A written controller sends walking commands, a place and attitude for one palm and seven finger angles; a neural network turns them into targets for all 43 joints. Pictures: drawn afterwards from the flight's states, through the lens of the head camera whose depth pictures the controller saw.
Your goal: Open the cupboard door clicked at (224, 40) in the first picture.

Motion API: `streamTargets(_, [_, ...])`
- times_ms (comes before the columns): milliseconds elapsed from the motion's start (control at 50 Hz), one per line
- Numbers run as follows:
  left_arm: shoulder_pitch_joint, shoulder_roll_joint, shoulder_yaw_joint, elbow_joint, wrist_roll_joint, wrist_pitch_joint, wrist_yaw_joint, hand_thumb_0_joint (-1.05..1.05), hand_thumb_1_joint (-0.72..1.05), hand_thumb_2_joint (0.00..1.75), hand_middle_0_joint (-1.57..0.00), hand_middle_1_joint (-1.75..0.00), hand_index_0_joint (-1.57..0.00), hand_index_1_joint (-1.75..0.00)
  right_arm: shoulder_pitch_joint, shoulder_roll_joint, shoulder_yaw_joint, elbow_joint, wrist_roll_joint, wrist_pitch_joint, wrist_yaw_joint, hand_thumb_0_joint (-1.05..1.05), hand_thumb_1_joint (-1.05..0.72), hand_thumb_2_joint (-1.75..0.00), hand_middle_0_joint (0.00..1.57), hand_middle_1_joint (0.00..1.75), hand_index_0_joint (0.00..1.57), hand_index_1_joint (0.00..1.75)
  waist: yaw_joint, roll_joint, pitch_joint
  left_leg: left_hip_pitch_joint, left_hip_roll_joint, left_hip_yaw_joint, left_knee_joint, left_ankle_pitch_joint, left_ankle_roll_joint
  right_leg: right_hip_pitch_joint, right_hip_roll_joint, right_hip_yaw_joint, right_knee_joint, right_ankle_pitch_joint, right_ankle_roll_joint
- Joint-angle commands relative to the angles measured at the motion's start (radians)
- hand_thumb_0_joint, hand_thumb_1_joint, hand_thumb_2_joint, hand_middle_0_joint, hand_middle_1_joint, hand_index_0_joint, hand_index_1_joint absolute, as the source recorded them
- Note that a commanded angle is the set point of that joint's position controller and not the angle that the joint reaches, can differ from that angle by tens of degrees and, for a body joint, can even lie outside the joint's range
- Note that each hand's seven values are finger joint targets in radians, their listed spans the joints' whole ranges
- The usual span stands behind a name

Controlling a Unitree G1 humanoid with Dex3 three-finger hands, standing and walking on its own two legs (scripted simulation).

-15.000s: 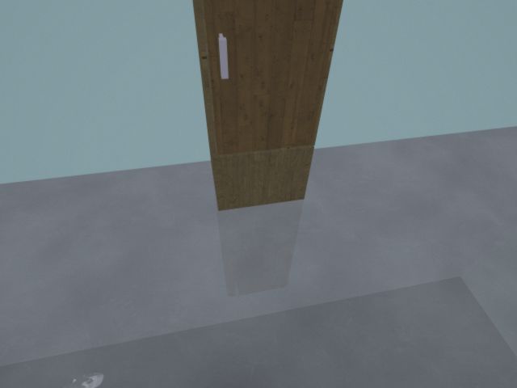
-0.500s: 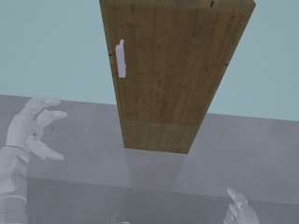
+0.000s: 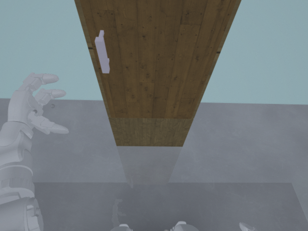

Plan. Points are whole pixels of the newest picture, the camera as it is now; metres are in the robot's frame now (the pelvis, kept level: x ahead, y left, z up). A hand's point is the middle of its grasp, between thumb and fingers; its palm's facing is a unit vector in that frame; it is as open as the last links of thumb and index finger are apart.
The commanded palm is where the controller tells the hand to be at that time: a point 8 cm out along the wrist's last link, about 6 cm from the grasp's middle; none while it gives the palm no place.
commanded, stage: move the hooked fingers beside the handle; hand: left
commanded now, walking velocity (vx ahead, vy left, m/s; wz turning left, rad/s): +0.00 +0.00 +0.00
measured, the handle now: (103, 52) +0.62 +0.17 +0.08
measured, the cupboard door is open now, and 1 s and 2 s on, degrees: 0 0 0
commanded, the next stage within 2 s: none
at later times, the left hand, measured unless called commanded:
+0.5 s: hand (71, 79) +0.49 +0.24 +0.09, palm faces +0.00 -1.00 -0.01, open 14.0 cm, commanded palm +0.47 +0.28 +0.08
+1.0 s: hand (84, 59) +0.57 +0.22 +0.09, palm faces +0.01 -1.00 -0.02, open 14.0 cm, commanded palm +0.55 +0.27 +0.08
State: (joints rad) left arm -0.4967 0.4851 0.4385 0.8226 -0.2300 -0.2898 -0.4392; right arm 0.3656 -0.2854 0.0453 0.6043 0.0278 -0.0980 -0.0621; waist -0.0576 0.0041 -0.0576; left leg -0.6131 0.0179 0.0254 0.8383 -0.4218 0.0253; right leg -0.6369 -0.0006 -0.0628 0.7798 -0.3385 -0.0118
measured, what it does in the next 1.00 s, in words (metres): stands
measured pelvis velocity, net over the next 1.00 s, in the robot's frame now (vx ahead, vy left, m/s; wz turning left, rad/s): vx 0.01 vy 0.01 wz -0.03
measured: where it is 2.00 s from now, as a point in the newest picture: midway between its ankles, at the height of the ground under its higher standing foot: outside the picture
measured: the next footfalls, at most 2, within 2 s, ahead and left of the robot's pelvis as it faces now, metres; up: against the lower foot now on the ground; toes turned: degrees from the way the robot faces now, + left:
none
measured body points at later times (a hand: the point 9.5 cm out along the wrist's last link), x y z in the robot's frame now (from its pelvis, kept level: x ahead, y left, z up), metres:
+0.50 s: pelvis +0.00 +0.00 -0.01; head +0.11 +0.02 +0.43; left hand +0.48 +0.29 +0.09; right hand +0.02 -0.27 -0.12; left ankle -0.01 +0.10 -0.70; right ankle +0.02 -0.12 -0.70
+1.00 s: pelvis +0.01 +0.01 -0.02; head +0.17 +0.03 +0.40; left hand +0.57 +0.28 +0.09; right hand -0.05 -0.26 -0.11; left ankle -0.01 +0.10 -0.70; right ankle +0.02 -0.12 -0.70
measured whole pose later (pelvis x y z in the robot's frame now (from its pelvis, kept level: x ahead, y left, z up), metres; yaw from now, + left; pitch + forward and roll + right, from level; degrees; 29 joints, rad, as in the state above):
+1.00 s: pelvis +0.01 +0.01 -0.02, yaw -2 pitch +24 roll -4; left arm -1.14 0.77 0.49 1.34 -0.01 -0.30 -0.33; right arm 0.46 -0.29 0.07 0.60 -0.03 0.07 -0.02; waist -0.25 0.02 -0.06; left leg -0.92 0.05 0.02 0.96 -0.47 0.03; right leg -0.92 0.02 -0.07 0.85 -0.35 0.00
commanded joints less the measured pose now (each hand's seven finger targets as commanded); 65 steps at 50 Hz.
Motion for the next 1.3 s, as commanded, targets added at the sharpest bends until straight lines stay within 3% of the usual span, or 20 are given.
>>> streamTargets(0, [-0.457, 0.306, 0.048, -0.135, -0.021, -0.083, -0.017, 0.0, -0.5, 0.3, -0.3, -1.2, -0.3, -1.2, 0.053, -0.164, -0.066, -0.084, 0.003, -0.02, -0.02, 0.0, -0.9, -0.9, 0.2, 0.3, 0.2, 0.3, -0.023, 0.069, -0.363, 0.111, -0.01, -0.044, -0.105, 0.312, -0.002, 0.203, 0.026, 0.048, -0.061, 0.272, -0.011])
streamTargets(80, [-0.539, 0.319, 0.036, -0.021, 0.0, -0.079, -0.022, 0.0, -0.5, 0.3, -0.3, -1.2, -0.3, -1.2, 0.076, -0.169, -0.065, -0.065, 0.001, -0.001, -0.019, 0.0, -0.9, -0.9, 0.2, 0.3, 0.2, 0.3, -0.039, 0.083, -0.34, 0.094, -0.01, -0.049, -0.09, 0.292, 0.0, 0.149, 0.027, 0.043, -0.051, 0.241, -0.015])
streamTargets(180, [-0.621, 0.361, 0.051, 0.034, 0.022, -0.1, -0.009, 0.0, -0.5, 0.3, -0.3, -1.2, -0.3, -1.2, 0.102, -0.171, -0.065, -0.064, -0.006, 0.026, -0.011, 0.0, -0.9, -0.9, 0.2, 0.3, 0.2, 0.3, -0.045, 0.083, -0.391, 0.08, -0.008, -0.051, -0.068, 0.331, 0.001, 0.148, 0.03, 0.044, -0.027, 0.276, -0.014])
streamTargets(220, [-0.647, 0.372, 0.051, 0.028, 0.033, -0.112, -0.002, 0.0, -0.5, 0.3, -0.3, -1.2, -0.3, -1.2, 0.109, -0.17, -0.067, -0.064, -0.007, 0.035, -0.007, 0.0, -0.9, -0.9, 0.2, 0.3, 0.2, 0.3, -0.045, 0.132, -0.428, 0.106, -0.006, -0.052, -0.063, 0.359, -0.003, 0.134, 0.03, 0.045, -0.021, 0.287, -0.012])
streamTargets(280, [-0.693, 0.384, 0.051, 0.092, 0.044, -0.112, 0.011, 0.0, -0.5, 0.3, -0.3, -1.2, -0.3, -1.2, 0.126, -0.174, -0.064, -0.056, -0.011, 0.05, -0.003, 0.0, -0.9, -0.9, 0.2, 0.3, 0.2, 0.3, -0.064, 0.095, -0.392, 0.07, -0.002, -0.057, -0.054, 0.339, 0.001, 0.111, 0.034, 0.042, -0.018, 0.271, -0.01])
streamTargets(320, [-0.732, 0.37, 0.029, 0.083, 0.062, -0.113, 0.019, 0.0, -0.5, 0.3, -0.3, -1.2, -0.3, -1.2, 0.136, -0.173, -0.067, -0.054, -0.012, 0.059, 0.0, 0.0, -0.9, -0.9, 0.2, 0.3, 0.2, 0.3, -0.071, 0.141, -0.428, 0.102, 0.0, -0.06, -0.051, 0.359, -0.002, 0.089, 0.032, 0.041, -0.015, 0.27, -0.008])
streamTargets(420, [-0.766, 0.393, 0.05, 0.111, 0.075, -0.115, 0.041, 0.0, -0.5, 0.3, -0.3, -1.2, -0.3, -1.2, 0.17, -0.177, -0.07, -0.046, -0.021, 0.082, 0.008, 0.0, -0.9, -0.9, 0.2, 0.3, 0.2, 0.3, -0.079, 0.126, -0.485, 0.124, 0.007, -0.069, -0.032, 0.426, -0.005, 0.078, 0.039, 0.036, -0.003, 0.3, -0.005])
streamTargets(480, [-0.805, 0.388, 0.043, 0.151, 0.084, -0.111, 0.053, 0.0, -0.5, 0.3, -0.3, -1.2, -0.3, -1.2, 0.185, -0.178, -0.068, -0.038, -0.025, 0.095, 0.011, 0.0, -0.9, -0.9, 0.2, 0.3, 0.2, 0.3, -0.098, 0.12, -0.448, 0.108, 0.01, -0.071, -0.027, 0.423, -0.004, 0.051, 0.042, 0.032, -0.005, 0.295, -0.006])
streamTargets(600, [-0.891, 0.48, 0.07, 0.212, 0.133, -0.104, 0.08, 0.0, -0.5, 0.3, -0.3, -1.2, -0.3, -1.2, 0.217, -0.185, -0.059, -0.035, -0.031, 0.118, 0.012, 0.0, -0.9, -0.9, 0.2, 0.3, 0.2, 0.3, -0.12, 0.13, -0.437, 0.039, 0.008, -0.067, -0.017, 0.368, 0.004, 0.048, 0.04, 0.044, -0.003, 0.282, -0.003])
streamTargets(640, [-0.94, 0.458, 0.041, 0.219, 0.143, -0.107, 0.086, 0.0, -0.5, 0.3, -0.3, -1.2, -0.3, -1.2, 0.226, -0.185, -0.059, -0.031, -0.034, 0.122, 0.013, 0.0, -0.9, -0.9, 0.2, 0.3, 0.2, 0.3, -0.142, 0.146, -0.434, 0.048, 0.01, -0.072, -0.011, 0.365, 0.004, 0.016, 0.041, 0.042, -0.003, 0.267, -0.001])
streamTargets(700, [-0.974, 0.484, 0.062, 0.21, 0.144, -0.119, 0.087, 0.0, -0.5, 0.3, -0.3, -1.2, -0.3, -1.2, 0.252, -0.193, -0.06, -0.026, -0.043, 0.13, 0.017, 0.0, -0.9, -0.9, 0.2, 0.3, 0.2, 0.3, -0.144, 0.187, -0.523, 0.115, 0.017, -0.086, 0.008, 0.438, -0.007, -0.008, 0.047, 0.034, 0.012, 0.283, -0.005])
streamTargets(760, [-0.996, 0.497, 0.063, 0.284, 0.155, -0.098, 0.09, 0.0, -0.5, 0.3, -0.3, -1.2, -0.3, -1.2, 0.269, -0.197, -0.056, -0.017, -0.047, 0.141, 0.019, 0.0, -0.9, -0.9, 0.2, 0.3, 0.2, 0.3, -0.163, 0.157, -0.476, 0.066, 0.019, -0.088, 0.014, 0.417, -0.001, -0.022, 0.048, 0.031, 0.009, 0.275, -0.002])
streamTargets(920, [-1.115, 0.558, 0.058, 0.308, 0.204, -0.077, 0.114, 0.0, -0.5, 0.3, -0.3, -1.2, -0.3, -1.2, 0.317, -0.204, -0.046, -0.017, -0.062, 0.167, 0.026, 0.0, -0.9, -0.9, 0.2, 0.3, 0.2, 0.3, -0.203, 0.218, -0.501, 0.072, 0.025, -0.098, 0.041, 0.465, -0.001, -0.069, 0.053, 0.027, 0.018, 0.299, -0.002])
streamTargets(980, [-1.015, 0.622, 0.129, 0.286, 0.199, -0.089, 0.11, 0.0, -0.5, 0.3, -0.3, -1.2, -0.3, -1.2, 0.336, -0.21, -0.05, -0.036, -0.067, 0.176, 0.031, 0.0, -0.9, -0.9, 0.2, 0.3, 0.2, 0.3, -0.163, 0.23, -0.603, 0.104, 0.028, -0.091, 0.051, 0.558, -0.004, -0.005, 0.058, 0.029, 0.035, 0.379, -0.01])
streamTargets(1020, [-0.958, 0.611, 0.132, 0.272, 0.193, -0.083, 0.096, 0.0, -0.5, 0.3, -0.3, -1.2, -0.3, -1.2, 0.336, -0.204, -0.053, -0.042, -0.066, 0.184, 0.041, 0.0, -0.9, -0.9, 0.2, 0.3, 0.2, 0.3, -0.142, 0.241, -0.616, 0.103, 0.029, -0.081, 0.049, 0.591, -0.006, 0.031, 0.059, 0.031, 0.032, 0.42, -0.01])
streamTargets(1100, [-0.914, 0.599, 0.118, 0.253, 0.187, -0.06, 0.074, 0.0, -0.5, 0.3, -0.3, -1.2, -0.3, -1.2, 0.327, -0.203, -0.055, -0.059, -0.057, 0.206, 0.043, 0.0, -0.9, -0.9, 0.2, 0.3, 0.2, 0.3, -0.144, 0.219, -0.554, 0.064, 0.028, -0.066, 0.033, 0.555, 0.003, 0.049, 0.064, 0.029, 0.018, 0.431, -0.008])
streamTargets(1120, [-0.909, 0.609, 0.137, 0.245, 0.175, -0.057, 0.073, 0.0, -0.5, 0.3, -0.3, -1.2, -0.3, -1.2, 0.331, -0.205, -0.059, -0.058, -0.057, 0.208, 0.043, 0.0, -0.9, -0.9, 0.2, 0.3, 0.2, 0.3, -0.146, 0.175, -0.556, 0.052, 0.028, -0.065, 0.033, 0.545, 0.008, 0.07, 0.066, 0.031, 0.013, 0.442, -0.005])
streamTargets(1160, [-0.919, 0.616, 0.145, 0.189, 0.166, -0.071, 0.069, 0.0, -0.5, 0.3, -0.3, -1.2, -0.3, -1.2, 0.33, -0.202, -0.061, -0.065, -0.055, 0.213, 0.041, 0.0, -0.9, -0.9, 0.2, 0.3, 0.2, 0.3, -0.138, 0.204, -0.577, 0.075, 0.027, -0.067, 0.027, 0.566, 0.005, 0.082, 0.067, 0.031, 0.013, 0.453, -0.008])
streamTargets(1220, [-0.941, 0.535, 0.104, 0.122, 0.147, -0.102, 0.068, 0.0, -0.5, 0.3, -0.3, -1.2, -0.3, -1.2, 0.33, -0.194, -0.068, -0.046, -0.058, 0.213, 0.049, 0.0, -0.9, -0.9, 0.2, 0.3, 0.2, 0.3, -0.149, 0.281, -0.59, 0.202, 0.038, -0.083, 0.041, 0.664, -0.009, -0.007, 0.074, 0.02, 0.007, 0.43, -0.009])
streamTargets(1280, [-0.945, 0.493, 0.084, 0.138, 0.132, -0.102, 0.069, 0.0, -0.5, 0.3, -0.3, -1.2, -0.3, -1.2, 0.329, -0.194, -0.07, -0.029, -0.058, 0.215, 0.05, 0.0, -0.9, -0.9, 0.2, 0.3, 0.2, 0.3, -0.164, 0.258, -0.543, 0.22, 0.042, -0.093, 0.042, 0.683, -0.01, -0.035, 0.076, 0.013, 0.0, 0.415, -0.01])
